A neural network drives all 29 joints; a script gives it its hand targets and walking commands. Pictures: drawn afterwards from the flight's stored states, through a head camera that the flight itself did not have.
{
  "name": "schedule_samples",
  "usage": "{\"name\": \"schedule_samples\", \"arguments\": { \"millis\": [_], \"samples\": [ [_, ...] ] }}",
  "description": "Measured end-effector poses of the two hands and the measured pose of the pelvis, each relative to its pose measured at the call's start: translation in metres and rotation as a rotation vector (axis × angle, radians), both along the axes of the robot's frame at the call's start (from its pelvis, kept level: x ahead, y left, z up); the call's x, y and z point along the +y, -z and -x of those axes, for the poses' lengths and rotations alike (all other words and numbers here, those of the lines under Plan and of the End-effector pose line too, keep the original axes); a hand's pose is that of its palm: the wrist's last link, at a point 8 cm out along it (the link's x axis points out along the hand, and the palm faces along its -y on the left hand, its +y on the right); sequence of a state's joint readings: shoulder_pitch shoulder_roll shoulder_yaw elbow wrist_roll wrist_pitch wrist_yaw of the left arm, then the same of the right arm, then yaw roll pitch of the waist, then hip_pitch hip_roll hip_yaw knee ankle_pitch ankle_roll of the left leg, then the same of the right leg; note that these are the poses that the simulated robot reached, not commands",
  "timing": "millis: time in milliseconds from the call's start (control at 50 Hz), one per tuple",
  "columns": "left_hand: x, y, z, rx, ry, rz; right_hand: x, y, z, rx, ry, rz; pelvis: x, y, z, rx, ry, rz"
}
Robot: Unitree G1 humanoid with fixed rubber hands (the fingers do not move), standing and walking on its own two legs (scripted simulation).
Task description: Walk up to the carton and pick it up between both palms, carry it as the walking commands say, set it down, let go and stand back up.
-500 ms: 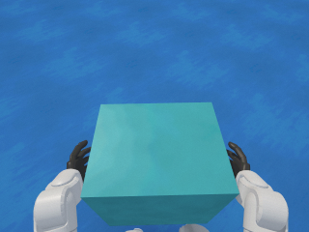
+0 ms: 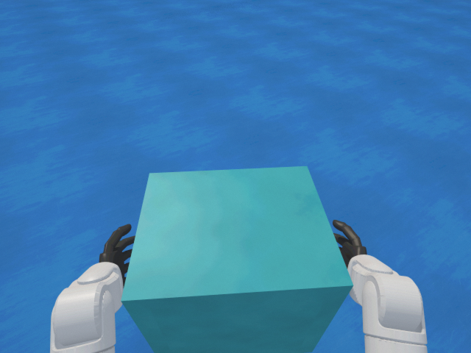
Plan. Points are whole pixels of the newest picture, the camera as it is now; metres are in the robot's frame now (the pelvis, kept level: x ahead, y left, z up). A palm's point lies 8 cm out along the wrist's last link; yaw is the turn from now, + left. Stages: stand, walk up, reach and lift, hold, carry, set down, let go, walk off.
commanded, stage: carry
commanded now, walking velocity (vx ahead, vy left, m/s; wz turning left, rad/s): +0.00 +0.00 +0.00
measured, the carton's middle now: (233, 265) +0.28 +0.01 +0.01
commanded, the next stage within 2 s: none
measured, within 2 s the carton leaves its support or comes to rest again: neither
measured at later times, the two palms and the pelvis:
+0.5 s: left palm (111, 275) +0.23 +0.19 +0.09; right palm (362, 282) +0.21 -0.18 +0.07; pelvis -0.02 +0.01 +0.00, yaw +1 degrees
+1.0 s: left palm (131, 275) +0.23 +0.17 +0.08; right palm (376, 275) +0.23 -0.20 +0.07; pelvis -0.02 -0.02 +0.00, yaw +0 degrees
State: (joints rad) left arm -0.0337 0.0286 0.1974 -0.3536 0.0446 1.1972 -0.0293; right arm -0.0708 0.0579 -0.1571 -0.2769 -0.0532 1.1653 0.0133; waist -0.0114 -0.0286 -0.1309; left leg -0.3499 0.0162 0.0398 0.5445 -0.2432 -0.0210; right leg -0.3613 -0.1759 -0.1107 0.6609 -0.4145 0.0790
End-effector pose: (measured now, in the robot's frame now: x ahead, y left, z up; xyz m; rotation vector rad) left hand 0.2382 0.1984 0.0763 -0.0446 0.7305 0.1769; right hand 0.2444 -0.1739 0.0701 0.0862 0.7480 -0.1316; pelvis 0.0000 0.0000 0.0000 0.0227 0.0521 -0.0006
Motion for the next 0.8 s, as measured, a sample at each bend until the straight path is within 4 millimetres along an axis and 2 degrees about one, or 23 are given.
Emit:
{"name": "schedule_samples", "arguments": {
  "millis": [100, 240, 360, 500, 640, 800],
  "samples": [
    [0.026, 0.011, 0.012, 0.039, -0.031, 0.033, 0.026, 0.004, 0.004, 0.037, -0.021, 0.021, 0.014, -0.002, 0.007, 0.008, -0.017, 0.009],
    [0.032, -0.002, 0.015, -0.005, -0.025, 0.03, 0.032, -0.001, 0.016, -0.005, 0.006, -0.003, 0.027, -0.003, 0.015, 0.002, -0.015, 0.023],
    [0.018, -0.008, 0.01, -0.016, 0.011, 0.032, 0.019, -0.006, 0.025, -0.017, 0.028, 0.013, 0.023, -0.004, 0.017, -0.003, -0.014, 0.02],
    [-0.004, -0.009, 0.009, -0.002, 0.034, 0.014, -0.003, -0.004, 0.03, -0.004, 0.035, 0.013, 0.009, -0.005, 0.02, -0.003, -0.016, 0.022],
    [-0.019, -0.009, 0.012, 0.009, 0.023, 0.001, -0.019, -0.001, 0.028, 0.007, 0.021, 0.004, -0.005, -0.004, 0.021, -0.001, -0.013, 0.023],
    [-0.027, -0.008, 0.014, 0.009, 0.004, -0.002, -0.026, 0.0, 0.022, 0.008, 0.007, -0.002, -0.017, -0.004, 0.02, -0.002, -0.01, 0.021]
  ]
}}
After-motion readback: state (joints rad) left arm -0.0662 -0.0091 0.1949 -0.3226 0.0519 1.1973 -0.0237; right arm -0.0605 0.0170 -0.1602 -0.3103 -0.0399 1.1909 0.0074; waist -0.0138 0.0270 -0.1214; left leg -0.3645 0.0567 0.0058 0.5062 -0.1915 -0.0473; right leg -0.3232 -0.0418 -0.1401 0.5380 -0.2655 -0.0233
